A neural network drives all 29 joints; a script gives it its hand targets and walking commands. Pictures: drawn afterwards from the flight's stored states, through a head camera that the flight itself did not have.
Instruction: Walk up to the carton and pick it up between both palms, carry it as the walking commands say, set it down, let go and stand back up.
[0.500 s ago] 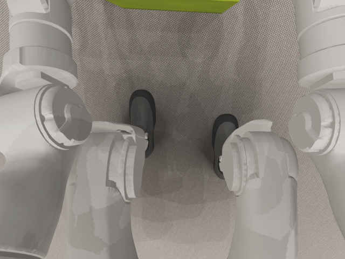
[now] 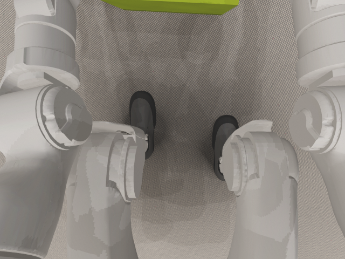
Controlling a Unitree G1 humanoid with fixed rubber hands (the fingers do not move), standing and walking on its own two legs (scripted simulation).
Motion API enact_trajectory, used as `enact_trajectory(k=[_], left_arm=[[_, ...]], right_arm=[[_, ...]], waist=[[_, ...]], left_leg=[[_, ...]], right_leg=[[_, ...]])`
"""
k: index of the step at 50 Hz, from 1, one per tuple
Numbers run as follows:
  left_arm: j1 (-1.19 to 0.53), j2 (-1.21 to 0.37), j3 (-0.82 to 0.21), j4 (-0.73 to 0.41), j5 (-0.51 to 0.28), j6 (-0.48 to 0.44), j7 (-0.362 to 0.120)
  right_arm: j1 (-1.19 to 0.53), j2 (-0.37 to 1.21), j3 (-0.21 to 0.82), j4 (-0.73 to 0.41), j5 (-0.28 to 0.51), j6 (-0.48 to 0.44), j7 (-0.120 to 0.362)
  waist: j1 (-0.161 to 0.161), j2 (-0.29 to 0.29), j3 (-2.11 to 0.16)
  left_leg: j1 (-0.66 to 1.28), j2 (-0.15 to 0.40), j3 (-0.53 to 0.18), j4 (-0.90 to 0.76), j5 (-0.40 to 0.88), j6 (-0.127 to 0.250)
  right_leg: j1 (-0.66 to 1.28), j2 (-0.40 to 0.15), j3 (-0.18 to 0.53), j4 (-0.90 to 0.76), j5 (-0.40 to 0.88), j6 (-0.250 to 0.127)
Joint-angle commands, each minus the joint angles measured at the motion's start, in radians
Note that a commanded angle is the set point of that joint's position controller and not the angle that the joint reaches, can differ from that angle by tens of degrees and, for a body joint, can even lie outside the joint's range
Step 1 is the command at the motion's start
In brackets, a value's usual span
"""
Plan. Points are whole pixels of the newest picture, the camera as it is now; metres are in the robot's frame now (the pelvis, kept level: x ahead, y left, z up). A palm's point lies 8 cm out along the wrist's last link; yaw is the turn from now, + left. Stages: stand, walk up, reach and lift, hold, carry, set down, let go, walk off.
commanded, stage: set down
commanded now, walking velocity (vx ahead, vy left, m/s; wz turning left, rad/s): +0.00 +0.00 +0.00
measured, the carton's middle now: out of the picture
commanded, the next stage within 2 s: none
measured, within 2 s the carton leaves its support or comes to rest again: neither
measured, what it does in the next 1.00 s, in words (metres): stands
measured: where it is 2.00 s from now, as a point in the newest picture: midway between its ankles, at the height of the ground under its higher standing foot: (184, 147)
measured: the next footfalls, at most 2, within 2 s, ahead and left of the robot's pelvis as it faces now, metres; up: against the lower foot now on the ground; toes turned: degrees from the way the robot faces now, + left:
none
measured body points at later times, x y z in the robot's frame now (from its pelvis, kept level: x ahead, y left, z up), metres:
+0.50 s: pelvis +0.01 +0.00 +0.00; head +0.42 -0.02 +0.17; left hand +0.57 +0.20 -0.23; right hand +0.61 -0.17 -0.22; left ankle +0.16 +0.13 -0.37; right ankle +0.09 -0.11 -0.37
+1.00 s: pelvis +0.00 +0.00 +0.00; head +0.38 +0.00 +0.22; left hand +0.60 +0.22 -0.15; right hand +0.63 -0.17 -0.13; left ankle +0.16 +0.13 -0.37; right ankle +0.09 -0.11 -0.37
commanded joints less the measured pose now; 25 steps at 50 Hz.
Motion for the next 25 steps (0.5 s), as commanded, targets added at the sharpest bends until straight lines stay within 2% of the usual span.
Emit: enact_trajectory(k=[1,2,3,5,6,7,8,9,10,11,12,14,16,18,19,21,22,23,24,25], left_arm=[[-0.324,-0.315,-0.157,0.007,0.005,-0.032,-0.075],[-0.334,-0.286,-0.149,0.010,0.000,-0.037,-0.066],[-0.311,-0.248,-0.142,0.035,0.013,-0.036,-0.058],[-0.303,-0.184,-0.129,0.023,0.011,-0.050,-0.038],[-0.310,-0.149,-0.129,0.019,-0.002,-0.055,-0.025],[-0.295,-0.112,-0.124,0.057,-0.002,-0.060,-0.013],[-0.304,-0.053,-0.120,0.023,-0.009,-0.069,0.005],[-0.285,-0.007,-0.112,0.043,-0.007,-0.074,0.017],[-0.272,0.022,-0.107,0.047,-0.015,-0.082,0.030],[-0.278,0.039,-0.115,0.051,-0.019,-0.088,0.041],[-0.266,0.087,-0.107,0.052,-0.022,-0.096,0.055],[-0.248,0.114,-0.097,0.043,-0.031,-0.104,0.069],[-0.251,0.133,-0.108,0.046,-0.039,-0.109,0.080],[-0.261,0.162,-0.093,0.005,-0.052,-0.119,0.083],[-0.257,0.152,-0.109,0.001,-0.059,-0.125,0.088],[-0.225,0.159,-0.105,0.022,-0.067,-0.125,0.084],[-0.200,0.205,-0.079,0.035,-0.058,-0.128,0.087],[-0.212,0.216,-0.082,0.031,-0.066,-0.131,0.094],[-0.213,0.243,-0.079,0.034,-0.068,-0.135,0.093],[-0.200,0.254,-0.074,0.045,-0.075,-0.136,0.095]], right_arm=[[-0.525,0.211,0.197,-0.080,0.057,-0.077,0.031],[-0.519,0.189,0.198,-0.067,0.064,-0.076,0.023],[-0.507,0.157,0.199,-0.046,0.067,-0.075,0.016],[-0.503,0.084,0.183,-0.059,0.056,-0.085,-0.003],[-0.512,0.025,0.184,-0.064,0.071,-0.090,-0.021],[-0.507,-0.004,0.186,-0.040,0.077,-0.092,-0.025],[-0.502,-0.056,0.177,-0.045,0.081,-0.096,-0.040],[-0.494,-0.085,0.189,-0.031,0.100,-0.096,-0.047],[-0.476,-0.131,0.180,0.000,0.101,-0.099,-0.061],[-0.490,-0.127,0.186,0.007,0.120,-0.102,-0.063],[-0.467,-0.148,0.185,0.033,0.122,-0.101,-0.073],[-0.434,-0.199,0.183,0.064,0.128,-0.105,-0.090],[-0.417,-0.198,0.175,0.104,0.138,-0.103,-0.092],[-0.396,-0.237,0.169,0.097,0.139,-0.112,-0.106],[-0.394,-0.233,0.155,0.106,0.142,-0.117,-0.110],[-0.386,-0.226,0.183,0.084,0.166,-0.121,-0.107],[-0.365,-0.231,0.189,0.110,0.165,-0.118,-0.108],[-0.378,-0.253,0.186,0.095,0.177,-0.124,-0.110],[-0.382,-0.222,0.225,0.097,0.215,-0.120,-0.102],[-0.381,-0.246,0.227,0.089,0.215,-0.126,-0.105]], waist=[[0.111,-0.038,-0.830],[0.114,-0.037,-0.822],[0.134,-0.030,-0.818],[0.113,-0.046,-0.839],[0.116,-0.034,-0.861],[0.123,-0.042,-0.875],[0.132,-0.024,-0.891],[0.148,-0.042,-0.898],[0.136,-0.035,-0.898],[0.149,-0.022,-0.928],[0.148,-0.047,-0.946],[0.140,-0.053,-0.990],[0.146,-0.019,-1.011],[0.125,-0.038,-1.049],[0.125,-0.014,-1.068],[0.138,-0.034,-1.085],[0.158,-0.058,-1.088],[0.162,-0.044,-1.105],[0.202,-0.063,-1.102],[0.194,-0.069,-1.122]], left_leg=[[0.627,-0.049,-0.003,0.069,0.108,0.003],[0.618,-0.048,0.001,0.071,0.105,0.004],[0.620,-0.043,0.006,0.069,0.088,-0.002],[0.608,-0.044,0.001,0.071,0.101,-0.002],[0.617,-0.042,0.002,0.075,0.111,-0.006],[0.644,-0.043,0.001,0.066,0.121,-0.008],[0.649,-0.042,0.004,0.076,0.143,-0.010],[0.653,-0.038,-0.002,0.074,0.153,-0.007],[0.637,-0.041,0.010,0.075,0.157,-0.012],[0.663,-0.036,0.007,0.073,0.171,-0.013],[0.651,-0.039,0.009,0.076,0.172,-0.009],[0.690,-0.035,0.006,0.090,0.238,-0.011],[0.702,-0.036,0.008,0.088,0.252,-0.013],[0.706,-0.036,0.012,0.102,0.296,-0.012],[0.733,-0.035,0.004,0.104,0.327,-0.008],[0.756,-0.035,0.008,0.107,0.366,-0.002],[0.730,-0.030,0.018,0.116,0.360,0.000],[0.743,-0.027,0.013,0.114,0.368,0.003],[0.720,-0.025,0.018,0.109,0.356,0.011],[0.697,-0.020,0.021,0.118,0.355,0.008]], right_leg=[[0.255,-0.031,-0.031,-0.170,0.104,-0.005],[0.256,-0.029,-0.028,-0.171,0.110,-0.006],[0.255,-0.033,-0.024,-0.173,0.087,-0.003],[0.261,-0.033,-0.025,-0.176,0.104,-0.001],[0.268,-0.036,-0.016,-0.168,0.118,-0.006],[0.268,-0.036,-0.030,-0.165,0.118,0.001],[0.280,-0.036,-0.018,-0.159,0.138,0.002],[0.267,-0.041,-0.019,-0.154,0.141,0.008],[0.279,-0.041,-0.016,-0.161,0.149,0.006],[0.291,-0.044,-0.016,-0.153,0.164,0.007],[0.289,-0.042,-0.018,-0.150,0.162,0.015],[0.293,-0.045,-0.013,-0.147,0.207,0.019],[0.281,-0.046,-0.009,-0.141,0.228,0.017],[0.308,-0.050,-0.003,-0.142,0.273,0.020],[0.265,-0.048,-0.008,-0.133,0.286,0.018],[0.260,-0.050,-0.014,-0.136,0.302,0.028],[0.272,-0.051,-0.005,-0.136,0.296,0.035],[0.266,-0.052,-0.007,-0.126,0.305,0.033],[0.276,-0.059,-0.001,-0.128,0.301,0.040],[0.306,-0.061,0.006,-0.127,0.322,0.039]])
